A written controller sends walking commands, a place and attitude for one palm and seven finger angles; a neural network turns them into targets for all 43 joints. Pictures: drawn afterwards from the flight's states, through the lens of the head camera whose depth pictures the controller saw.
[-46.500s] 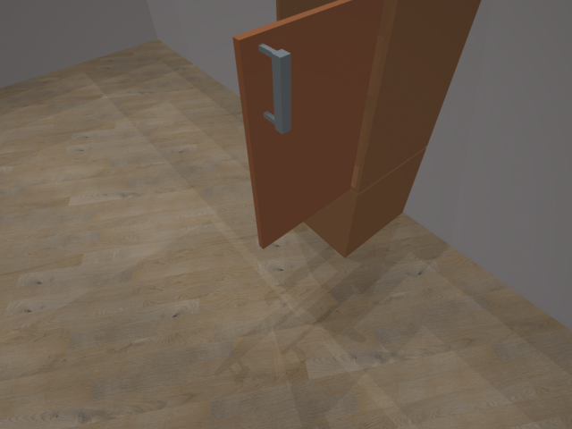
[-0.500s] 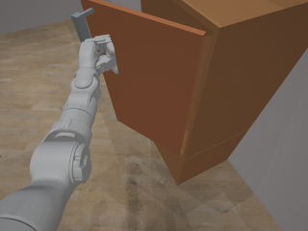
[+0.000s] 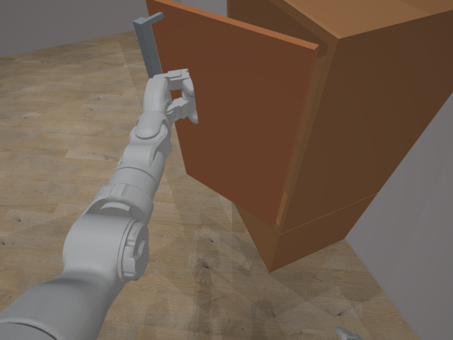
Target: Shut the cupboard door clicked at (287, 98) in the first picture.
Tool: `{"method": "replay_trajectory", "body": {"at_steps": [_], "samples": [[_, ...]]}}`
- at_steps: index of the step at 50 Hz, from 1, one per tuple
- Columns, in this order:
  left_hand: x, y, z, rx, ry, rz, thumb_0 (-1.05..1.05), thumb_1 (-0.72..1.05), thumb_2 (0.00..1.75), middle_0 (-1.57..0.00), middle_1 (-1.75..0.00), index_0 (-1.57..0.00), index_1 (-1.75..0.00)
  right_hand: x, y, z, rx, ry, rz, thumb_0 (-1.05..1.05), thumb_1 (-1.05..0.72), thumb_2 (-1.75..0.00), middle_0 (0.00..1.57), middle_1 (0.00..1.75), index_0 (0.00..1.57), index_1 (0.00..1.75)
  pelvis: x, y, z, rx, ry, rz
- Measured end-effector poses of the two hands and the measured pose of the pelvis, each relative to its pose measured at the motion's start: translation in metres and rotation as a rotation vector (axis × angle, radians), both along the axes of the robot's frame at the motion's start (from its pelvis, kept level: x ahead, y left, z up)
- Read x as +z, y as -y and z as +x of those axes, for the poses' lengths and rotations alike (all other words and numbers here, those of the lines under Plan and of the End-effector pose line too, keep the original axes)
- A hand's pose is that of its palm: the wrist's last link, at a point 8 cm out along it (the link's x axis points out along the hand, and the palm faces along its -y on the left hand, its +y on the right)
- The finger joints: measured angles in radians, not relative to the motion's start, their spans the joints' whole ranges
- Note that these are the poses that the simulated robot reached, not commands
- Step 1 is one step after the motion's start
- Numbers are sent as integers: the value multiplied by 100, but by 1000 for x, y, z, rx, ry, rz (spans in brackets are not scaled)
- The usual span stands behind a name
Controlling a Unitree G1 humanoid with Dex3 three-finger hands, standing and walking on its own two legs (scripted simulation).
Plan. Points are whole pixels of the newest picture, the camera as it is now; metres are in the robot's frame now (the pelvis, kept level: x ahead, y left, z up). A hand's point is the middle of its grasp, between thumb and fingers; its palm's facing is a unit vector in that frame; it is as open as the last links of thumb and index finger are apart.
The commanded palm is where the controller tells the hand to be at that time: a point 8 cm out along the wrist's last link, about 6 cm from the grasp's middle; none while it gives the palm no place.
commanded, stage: draw the hand back to the body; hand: left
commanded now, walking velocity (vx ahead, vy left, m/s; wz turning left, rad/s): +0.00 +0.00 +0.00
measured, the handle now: (158, 52) +0.66 +0.13 +0.17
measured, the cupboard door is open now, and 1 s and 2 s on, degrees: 31 31 31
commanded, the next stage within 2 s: step back with the hand held close in 1.52 s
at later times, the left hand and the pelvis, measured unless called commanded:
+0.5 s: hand (120, 162) +0.35 +0.15 +0.17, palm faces +0.01 -0.99 -0.10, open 3.1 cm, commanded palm +0.30 +0.20 +0.18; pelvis +0.00 -0.01 +0.01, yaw +1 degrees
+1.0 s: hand (27, 228) +0.25 +0.24 +0.16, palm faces +0.39 -0.85 -0.37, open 5.0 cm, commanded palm +0.19 +0.29 +0.19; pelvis +0.03 +0.01 +0.01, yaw +0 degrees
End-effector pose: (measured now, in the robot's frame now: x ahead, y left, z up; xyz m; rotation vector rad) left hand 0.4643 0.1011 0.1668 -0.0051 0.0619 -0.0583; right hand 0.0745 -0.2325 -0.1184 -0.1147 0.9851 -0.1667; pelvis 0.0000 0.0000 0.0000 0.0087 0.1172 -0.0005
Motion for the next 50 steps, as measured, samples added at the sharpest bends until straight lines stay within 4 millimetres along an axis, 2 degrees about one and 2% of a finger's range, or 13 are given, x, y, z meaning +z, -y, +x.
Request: {"method": "replay_trajectory", "body": {"at_steps": [6,9,11,14,19,23,25,29,34,39,44,50], "samples": [[-4,-25,-18,18,116,17,2,90,90,-130,-150,-130,-149,-1,7,-21,-45,-29,-2,1,-90,-90,21,30,20,30,2,1,5,-28,8,2],[-6,-39,-38,10,127,38,2,91,90,-130,-150,-130,-149,2,14,-20,-58,-21,-10,1,-90,-90,21,30,20,30,3,2,8,-31,31,0],[-7,-49,-52,8,122,28,2,91,90,-130,-150,-130,-149,5,18,-12,-58,0,-22,1,-90,-90,21,30,20,30,4,2,10,-30,50,-3],[-5,-62,-73,13,115,14,2,90,90,-130,-150,-130,-149,13,23,10,-42,56,-45,1,-90,-90,21,30,20,30,6,3,10,-22,81,-5],[5,-81,-104,24,131,29,2,90,90,-130,-150,-130,-149,35,22,63,22,207,-71,1,-90,-90,20,30,20,30,7,5,7,-2,117,-7],[7,-92,-127,21,116,34,2,90,90,-127,-147,-128,-147,55,12,106,82,334,-66,1,-91,-90,20,30,20,30,8,6,5,12,134,-6],[9,-98,-141,64,149,106,2,90,90,-125,-144,-125,-144,66,4,123,107,392,-58,1,-91,-90,20,30,20,30,9,6,4,14,146,-6],[4,-108,-172,162,199,182,2,90,90,-117,-136,-118,-136,77,-13,141,149,442,-35,1,-90,-90,20,30,20,30,11,6,5,16,154,-6],[-4,-127,-202,258,202,239,2,90,90,-106,-123,-106,-123,70,-29,142,200,382,-21,1,-90,-90,20,30,20,30,13,7,8,23,166,-11],[8,-149,-220,344,233,313,2,90,90,-93,-109,-93,-109,52,-37,128,208,301,-6,1,-90,-90,21,30,20,30,14,3,14,24,173,-14],[21,-164,-235,390,261,376,2,90,90,-80,-94,-80,-94,38,-36,114,178,239,8,1,-90,-90,21,30,20,30,14,-2,21,18,175,-13],[12,-182,-254,428,206,428,2,90,90,-63,-76,-64,-76,34,-26,106,136,204,-13,1,-90,-90,21,30,20,30,14,-5,26,8,172,-13]]}}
